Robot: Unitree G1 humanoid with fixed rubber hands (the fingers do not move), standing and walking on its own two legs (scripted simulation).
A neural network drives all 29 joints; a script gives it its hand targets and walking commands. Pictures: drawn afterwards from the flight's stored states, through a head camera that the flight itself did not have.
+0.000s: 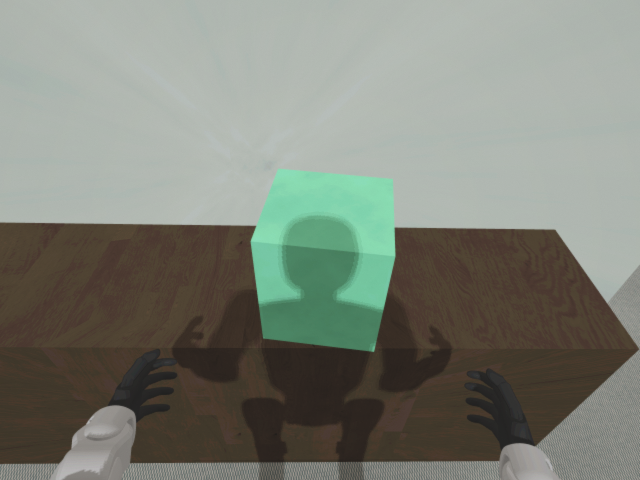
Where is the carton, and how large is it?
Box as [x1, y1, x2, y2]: [251, 169, 394, 351]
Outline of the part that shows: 278,169 251,239 251,248 263,338 373,351 394,260 392,179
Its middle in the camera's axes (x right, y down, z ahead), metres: +0.01 +0.04 +0.71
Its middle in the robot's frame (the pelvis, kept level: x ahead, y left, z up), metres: +0.50 -0.01 -0.03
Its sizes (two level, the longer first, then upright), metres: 0.210 0.200 0.250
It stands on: a pedestal, 0.61 m high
